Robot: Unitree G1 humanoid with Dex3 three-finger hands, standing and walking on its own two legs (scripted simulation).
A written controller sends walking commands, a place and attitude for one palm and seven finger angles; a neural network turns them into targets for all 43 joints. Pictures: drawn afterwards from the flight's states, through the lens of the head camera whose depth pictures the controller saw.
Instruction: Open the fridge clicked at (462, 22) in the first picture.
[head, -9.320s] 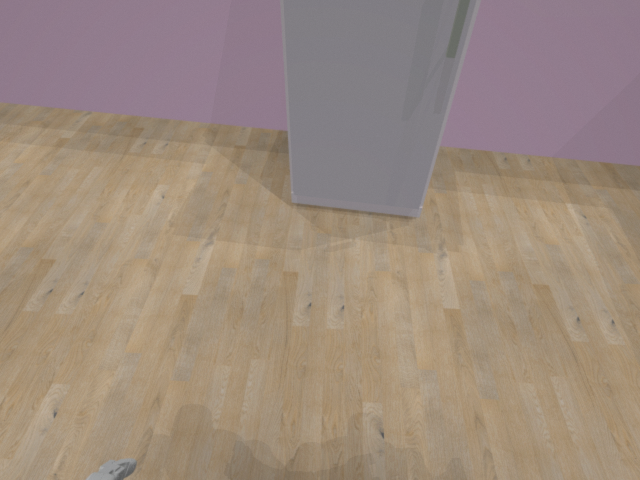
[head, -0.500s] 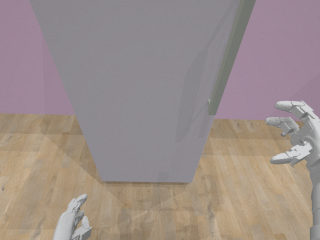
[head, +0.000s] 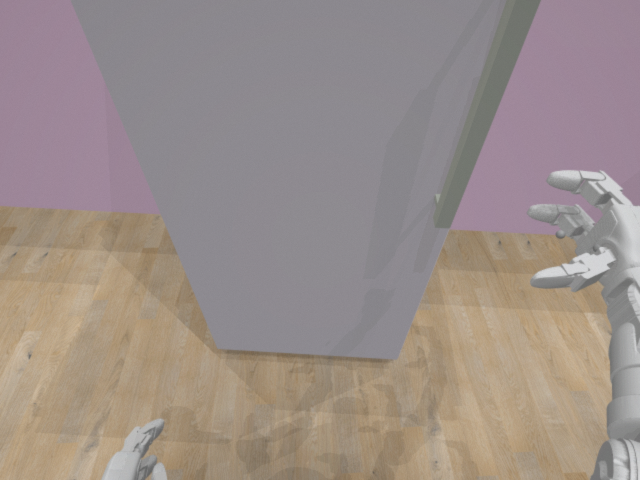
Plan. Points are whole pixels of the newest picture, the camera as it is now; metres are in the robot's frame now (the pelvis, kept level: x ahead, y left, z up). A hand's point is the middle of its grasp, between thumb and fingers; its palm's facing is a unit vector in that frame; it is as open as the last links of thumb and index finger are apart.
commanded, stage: move the hooked fingers beside the handle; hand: right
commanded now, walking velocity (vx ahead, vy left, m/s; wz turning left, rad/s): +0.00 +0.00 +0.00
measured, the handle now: (472, 117) +0.55 -0.16 +0.19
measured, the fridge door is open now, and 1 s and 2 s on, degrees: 0 0 0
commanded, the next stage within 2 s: feel for the door with the fingertips in 1.54 s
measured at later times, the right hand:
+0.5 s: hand (529, 194) +0.46 -0.23 +0.14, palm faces +0.01 +1.00 +0.01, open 14.0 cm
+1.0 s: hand (522, 179) +0.50 -0.24 +0.13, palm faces +0.00 +1.00 +0.01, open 14.0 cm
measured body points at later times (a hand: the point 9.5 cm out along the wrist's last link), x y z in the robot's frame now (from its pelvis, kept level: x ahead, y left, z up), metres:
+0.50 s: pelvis +0.00 +0.00 -0.01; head +0.05 -0.01 +0.44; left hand +0.05 +0.28 -0.11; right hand +0.45 -0.29 +0.14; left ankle -0.01 +0.13 -0.73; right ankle +0.03 -0.12 -0.73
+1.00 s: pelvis +0.01 -0.01 -0.01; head +0.09 -0.02 +0.43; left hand +0.00 +0.26 -0.12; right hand +0.49 -0.29 +0.13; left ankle -0.01 +0.13 -0.73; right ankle +0.03 -0.12 -0.73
